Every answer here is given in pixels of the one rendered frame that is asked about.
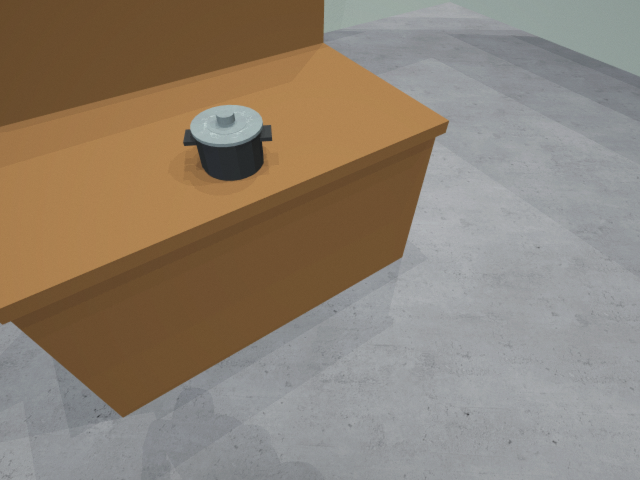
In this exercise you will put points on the knob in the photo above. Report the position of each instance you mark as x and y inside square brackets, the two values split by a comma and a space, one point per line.
[225, 116]

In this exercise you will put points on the pot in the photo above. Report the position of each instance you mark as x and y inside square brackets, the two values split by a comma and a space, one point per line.
[231, 163]

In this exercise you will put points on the table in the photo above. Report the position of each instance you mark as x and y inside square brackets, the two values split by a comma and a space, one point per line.
[119, 255]

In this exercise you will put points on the lid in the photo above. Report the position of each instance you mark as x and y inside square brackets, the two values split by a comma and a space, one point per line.
[206, 130]

